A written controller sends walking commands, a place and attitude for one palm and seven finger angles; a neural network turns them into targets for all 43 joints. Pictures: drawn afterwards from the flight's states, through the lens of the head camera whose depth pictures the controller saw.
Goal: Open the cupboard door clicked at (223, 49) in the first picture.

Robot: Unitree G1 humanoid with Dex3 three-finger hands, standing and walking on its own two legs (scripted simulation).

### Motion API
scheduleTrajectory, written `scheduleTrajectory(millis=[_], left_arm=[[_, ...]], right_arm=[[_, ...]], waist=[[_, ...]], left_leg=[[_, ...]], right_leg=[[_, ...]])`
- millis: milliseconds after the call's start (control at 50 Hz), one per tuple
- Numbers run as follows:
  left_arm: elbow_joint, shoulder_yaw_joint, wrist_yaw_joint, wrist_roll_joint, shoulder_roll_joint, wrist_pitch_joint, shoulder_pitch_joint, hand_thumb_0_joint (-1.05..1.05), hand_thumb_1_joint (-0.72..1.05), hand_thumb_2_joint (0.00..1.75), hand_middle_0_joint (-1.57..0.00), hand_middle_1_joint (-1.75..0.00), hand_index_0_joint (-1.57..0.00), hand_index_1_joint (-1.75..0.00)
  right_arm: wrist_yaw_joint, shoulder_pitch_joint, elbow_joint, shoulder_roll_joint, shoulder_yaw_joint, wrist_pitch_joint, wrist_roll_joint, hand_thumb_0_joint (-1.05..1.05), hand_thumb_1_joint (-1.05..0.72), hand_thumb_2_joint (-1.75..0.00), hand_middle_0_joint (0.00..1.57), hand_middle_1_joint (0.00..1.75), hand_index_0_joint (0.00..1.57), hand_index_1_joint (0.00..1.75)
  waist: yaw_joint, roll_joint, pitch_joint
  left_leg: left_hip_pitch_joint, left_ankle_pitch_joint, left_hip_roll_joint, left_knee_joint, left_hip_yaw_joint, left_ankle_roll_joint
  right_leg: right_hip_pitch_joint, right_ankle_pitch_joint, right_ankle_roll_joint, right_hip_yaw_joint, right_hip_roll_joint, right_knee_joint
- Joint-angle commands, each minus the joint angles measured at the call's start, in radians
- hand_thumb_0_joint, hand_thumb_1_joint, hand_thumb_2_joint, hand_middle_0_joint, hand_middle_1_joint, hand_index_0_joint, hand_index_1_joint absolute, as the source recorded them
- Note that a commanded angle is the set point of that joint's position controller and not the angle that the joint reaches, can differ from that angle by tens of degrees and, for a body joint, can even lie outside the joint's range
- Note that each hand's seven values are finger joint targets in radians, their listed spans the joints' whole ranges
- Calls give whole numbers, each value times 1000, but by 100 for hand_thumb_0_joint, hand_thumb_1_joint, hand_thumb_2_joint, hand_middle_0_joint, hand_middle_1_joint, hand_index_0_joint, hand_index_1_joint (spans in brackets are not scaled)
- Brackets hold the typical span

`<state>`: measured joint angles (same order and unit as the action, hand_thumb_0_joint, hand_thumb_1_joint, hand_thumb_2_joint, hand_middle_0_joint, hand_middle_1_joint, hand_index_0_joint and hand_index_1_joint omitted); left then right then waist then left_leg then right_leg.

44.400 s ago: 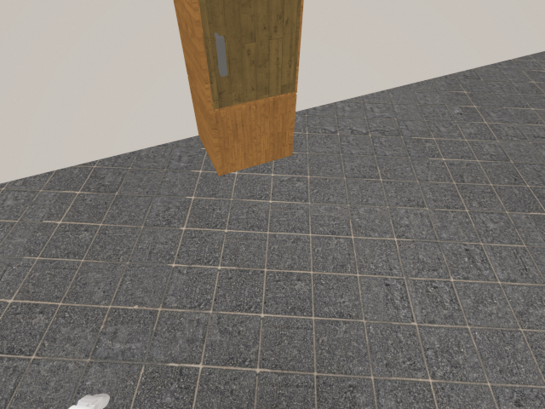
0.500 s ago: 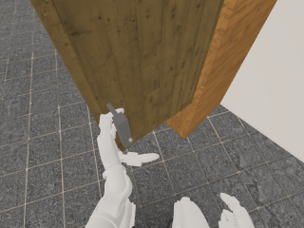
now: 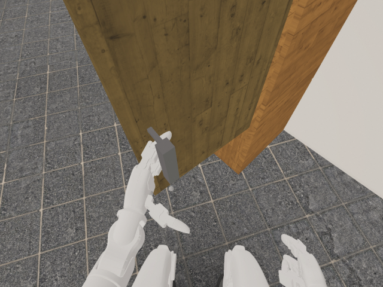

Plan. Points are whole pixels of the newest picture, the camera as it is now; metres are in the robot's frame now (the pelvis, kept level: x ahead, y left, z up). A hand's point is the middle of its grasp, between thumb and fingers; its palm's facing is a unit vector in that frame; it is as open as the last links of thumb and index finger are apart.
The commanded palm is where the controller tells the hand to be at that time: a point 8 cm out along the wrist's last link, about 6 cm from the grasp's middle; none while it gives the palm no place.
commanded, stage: slide the hand sideways off the handle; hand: left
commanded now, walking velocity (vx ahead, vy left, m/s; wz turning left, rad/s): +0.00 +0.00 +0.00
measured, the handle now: (162, 156) +0.38 +0.08 +0.02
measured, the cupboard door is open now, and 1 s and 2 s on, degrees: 84 85 85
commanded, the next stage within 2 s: draw the hand back to the body in 0.98 s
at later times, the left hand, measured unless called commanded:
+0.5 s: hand (151, 207) +0.27 +0.09 +0.03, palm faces -0.10 -1.00 -0.01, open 16.4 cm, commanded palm +0.24 +0.15 +0.02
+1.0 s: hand (125, 226) +0.23 +0.14 +0.02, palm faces -0.08 -1.00 -0.03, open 16.3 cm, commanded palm +0.21 +0.19 +0.02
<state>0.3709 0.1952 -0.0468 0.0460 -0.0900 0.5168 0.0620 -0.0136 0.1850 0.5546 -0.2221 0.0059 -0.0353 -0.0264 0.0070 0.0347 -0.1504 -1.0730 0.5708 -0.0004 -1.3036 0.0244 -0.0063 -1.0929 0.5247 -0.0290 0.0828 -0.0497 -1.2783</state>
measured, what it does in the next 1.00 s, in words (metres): stands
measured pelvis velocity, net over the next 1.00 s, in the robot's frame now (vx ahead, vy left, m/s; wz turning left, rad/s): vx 0.01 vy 0.00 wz -0.02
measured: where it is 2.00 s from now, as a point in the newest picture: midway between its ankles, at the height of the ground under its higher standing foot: outside the picture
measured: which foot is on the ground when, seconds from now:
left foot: down 0.00-1.00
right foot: down 0.00-1.00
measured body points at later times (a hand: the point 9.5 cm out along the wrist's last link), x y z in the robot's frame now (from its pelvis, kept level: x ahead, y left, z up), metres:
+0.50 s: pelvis +0.01 +0.01 -0.01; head +0.10 +0.00 +0.43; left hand +0.26 +0.15 +0.03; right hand +0.20 -0.21 -0.11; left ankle +0.03 +0.12 -0.62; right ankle +0.05 -0.11 -0.62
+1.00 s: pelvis +0.01 +0.00 -0.02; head +0.11 +0.00 +0.42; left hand +0.23 +0.19 +0.02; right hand +0.21 -0.23 -0.10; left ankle +0.03 +0.12 -0.62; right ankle +0.05 -0.11 -0.62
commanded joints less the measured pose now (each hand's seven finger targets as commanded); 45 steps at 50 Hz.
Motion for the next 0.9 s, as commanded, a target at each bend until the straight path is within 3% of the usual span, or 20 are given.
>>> scheduleTrajectory(millis=[0,60,80,100,160,200,340,380,440,540,580,720,800,880], left_arm=[[-272,-13,33,52,82,27,90,0,-50,30,-15,-30,-15,-30],[-311,15,-5,-10,85,36,48,0,-50,30,-15,-30,-15,-30],[-310,-13,-15,-28,45,37,13,0,-50,30,-15,-30,-15,-30],[-336,-3,-19,-42,46,41,15,0,-50,30,-15,-30,-15,-30],[-366,-8,-20,-49,37,37,-18,0,-50,30,-15,-30,-15,-30],[-399,-34,-18,-42,15,30,-55,0,-50,30,-15,-30,-15,-30],[-487,-41,24,-1,5,31,-134,0,-50,30,-15,-30,-15,-30],[-523,-32,43,6,2,32,-139,0,-50,30,-15,-30,-15,-30],[-539,-27,73,14,0,18,-225,0,-50,30,-15,-30,-15,-30],[-546,-103,92,29,-63,-14,-284,0,-50,30,-15,-30,-15,-30],[-589,-133,94,35,-87,-7,-300,0,-50,30,-15,-30,-15,-30],[-623,-153,143,75,-100,10,-373,0,-50,30,-15,-30,-15,-30],[-640,-187,185,100,-125,-4,-439,0,-50,30,-15,-30,-15,-30],[-635,-239,208,132,-152,-14,-478,0,-50,30,-15,-30,-15,-30]], right_arm=[[6,-15,-179,-113,42,-47,14,0,-90,-90,20,30,20,30],[-10,-8,-195,-109,47,-41,5,0,-90,-90,20,30,20,30],[-12,-9,-201,-114,48,-38,2,0,-90,-90,20,30,20,30],[-15,-13,-206,-112,48,-33,0,0,-90,-90,20,30,20,30],[-16,-16,-218,-110,46,-24,1,0,-90,-90,20,30,20,30],[-11,-21,-232,-109,45,-20,2,0,-90,-90,20,30,20,30],[7,-22,-237,-104,40,-29,9,0,-90,-90,20,30,20,30],[10,-20,-237,-105,39,-40,8,0,-90,-90,20,30,20,30],[10,-13,-242,-107,41,-46,11,0,-90,-90,20,30,20,30],[20,-13,-261,-110,40,-43,14,0,-90,-90,20,30,20,30],[27,-20,-269,-107,39,-49,13,0,-90,-90,20,30,20,30],[36,-10,-265,-111,41,-68,17,0,-90,-90,20,30,20,30],[41,-11,-272,-113,44,-73,21,0,-90,-90,20,30,20,30],[50,-20,-273,-113,48,-75,26,0,-90,-90,20,30,20,30]], waist=[[13,-78,-363],[23,-99,-339],[9,-93,-342],[13,-83,-341],[11,-76,-326],[-4,-68,-347],[15,-79,-326],[17,-44,-337],[16,-48,-340],[11,-94,-299],[-9,-54,-321],[7,-50,-314],[-2,-39,-327],[-6,-60,-295]], left_leg=[[155,-188,-33,189,11,22],[143,-191,-30,173,13,22],[129,-197,-31,169,15,22],[133,-189,-30,164,10,21],[125,-159,-32,165,10,20],[126,-165,-32,165,9,18],[121,-164,-30,149,14,21],[132,-190,-30,144,23,22],[139,-205,-29,137,22,19],[77,-157,-33,125,16,21],[80,-178,-35,122,15,21],[68,-189,-31,97,10,21],[62,-201,-31,91,7,21],[25,-174,-31,81,8,22]], right_leg=[[261,-179,-14,-46,31,180],[229,-182,-12,-45,30,162],[226,-178,-17,-48,32,151],[215,-174,-15,-50,30,149],[209,-143,-17,-54,33,152],[223,-147,-18,-55,35,147],[219,-155,-11,-52,41,150],[207,-171,-15,-48,42,136],[200,-192,-12,-43,42,128],[214,-151,-7,-52,42,139],[225,-160,-13,-55,44,127],[219,-183,-8,-61,47,126],[231,-195,-8,-62,47,119],[231,-150,-7,-73,50,132]])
